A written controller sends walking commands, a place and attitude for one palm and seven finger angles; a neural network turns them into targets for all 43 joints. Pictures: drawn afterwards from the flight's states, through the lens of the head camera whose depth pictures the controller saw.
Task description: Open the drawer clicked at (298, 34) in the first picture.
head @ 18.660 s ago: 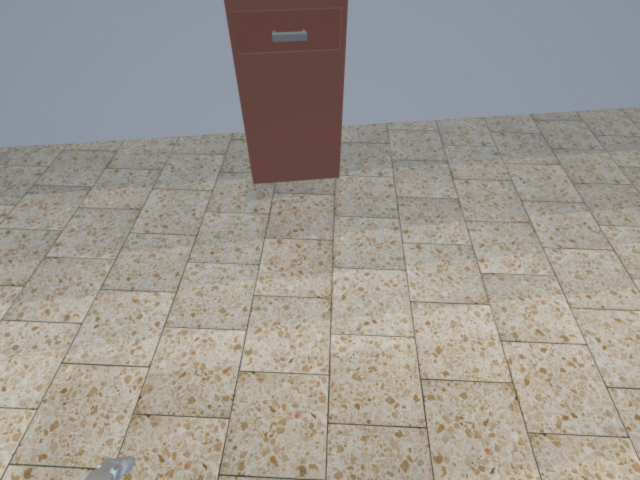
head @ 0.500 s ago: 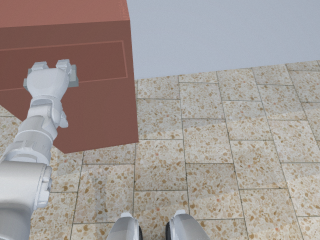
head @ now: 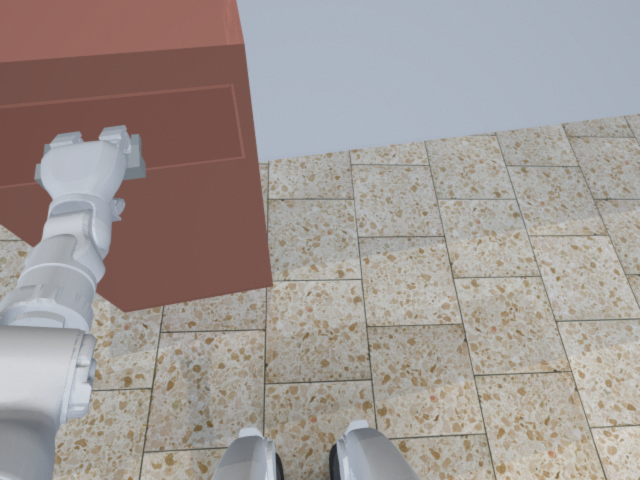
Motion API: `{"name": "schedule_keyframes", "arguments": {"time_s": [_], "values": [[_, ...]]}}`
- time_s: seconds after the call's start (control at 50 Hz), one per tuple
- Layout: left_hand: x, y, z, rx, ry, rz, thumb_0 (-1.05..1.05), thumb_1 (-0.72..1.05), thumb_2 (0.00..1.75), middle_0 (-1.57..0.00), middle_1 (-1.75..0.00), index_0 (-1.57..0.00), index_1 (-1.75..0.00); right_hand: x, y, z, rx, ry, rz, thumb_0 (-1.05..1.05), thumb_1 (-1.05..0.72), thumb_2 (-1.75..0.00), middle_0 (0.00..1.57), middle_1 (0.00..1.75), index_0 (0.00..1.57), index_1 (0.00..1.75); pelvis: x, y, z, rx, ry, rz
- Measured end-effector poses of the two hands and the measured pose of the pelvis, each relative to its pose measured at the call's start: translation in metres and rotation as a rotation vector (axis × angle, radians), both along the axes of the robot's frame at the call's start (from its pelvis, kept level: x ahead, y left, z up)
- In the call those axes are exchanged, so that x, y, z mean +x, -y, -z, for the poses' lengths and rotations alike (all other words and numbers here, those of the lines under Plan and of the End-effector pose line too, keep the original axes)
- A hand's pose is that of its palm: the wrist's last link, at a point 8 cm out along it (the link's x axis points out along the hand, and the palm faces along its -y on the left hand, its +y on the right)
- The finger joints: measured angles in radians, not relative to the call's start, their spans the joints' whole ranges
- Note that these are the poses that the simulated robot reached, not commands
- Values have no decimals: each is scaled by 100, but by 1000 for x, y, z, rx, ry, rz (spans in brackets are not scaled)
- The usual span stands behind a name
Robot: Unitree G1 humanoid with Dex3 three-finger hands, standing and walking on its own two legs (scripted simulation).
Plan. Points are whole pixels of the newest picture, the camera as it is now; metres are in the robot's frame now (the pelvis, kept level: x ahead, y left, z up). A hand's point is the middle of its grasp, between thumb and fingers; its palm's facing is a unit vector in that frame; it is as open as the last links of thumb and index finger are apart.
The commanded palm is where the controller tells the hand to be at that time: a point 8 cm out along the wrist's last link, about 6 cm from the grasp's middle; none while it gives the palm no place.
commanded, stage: close the thumb around the handle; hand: left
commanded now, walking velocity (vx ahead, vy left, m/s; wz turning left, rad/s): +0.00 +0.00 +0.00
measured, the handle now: (93, 158) +0.54 +0.26 +0.01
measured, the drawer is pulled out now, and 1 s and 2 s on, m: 0.00 0.06 0.17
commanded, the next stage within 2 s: pull the drawer open in 0.24 s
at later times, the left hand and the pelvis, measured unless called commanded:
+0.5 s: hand (105, 196) +0.49 +0.25 -0.01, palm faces -0.08 -0.04 -1.00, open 5.6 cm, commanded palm +0.47 +0.24 +0.04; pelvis +0.01 +0.00 +0.00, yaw +0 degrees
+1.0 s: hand (104, 236) +0.43 +0.24 -0.02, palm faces -0.04 -0.04 -1.00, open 5.6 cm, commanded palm +0.41 +0.23 +0.04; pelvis +0.03 +0.01 +0.02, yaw +0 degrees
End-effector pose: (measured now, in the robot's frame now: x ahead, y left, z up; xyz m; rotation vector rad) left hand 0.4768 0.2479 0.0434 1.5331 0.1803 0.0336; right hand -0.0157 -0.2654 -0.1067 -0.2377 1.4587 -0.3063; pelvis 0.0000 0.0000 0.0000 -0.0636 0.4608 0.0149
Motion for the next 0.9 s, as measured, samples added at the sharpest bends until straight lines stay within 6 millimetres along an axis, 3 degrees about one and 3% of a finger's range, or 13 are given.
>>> {"name": "schedule_keyframes", "arguments": {"time_s": [0.16, 0.48, 0.66, 0.9], "values": [[1, -3, 2, 4, 32, 11, 0, 70, 81, -40, -133, -40, -132, 5, 1, 3, 0, -11, -5, 0, -91, -90, 20, 30, 20, 30, 3, -1, 2, -2, -13, -2], [1, -3, 2, 2, 11, 2, 0, 71, 80, -36, -135, -40, -134, 26, -2, -1, 9, 26, -9, 0, -91, -90, 21, 30, 20, 30, 11, -3, -4, 0, 2, 4], [-14, -2, 3, -19, 27, 15, 1, 72, 78, -33, -135, -41, -134, 36, -8, -3, 32, 26, 6, 0, -91, -90, 20, 30, 20, 30, 23, -8, -10, 3, 20, 19], [-51, 2, 4, -13, 48, 20, 0, 71, 81, -32, -135, -41, -135, 87, -16, -4, 74, 108, -39, 1, -91, -90, 20, 30, 20, 30, 33, -10, -19, 9, 65, 6]]}}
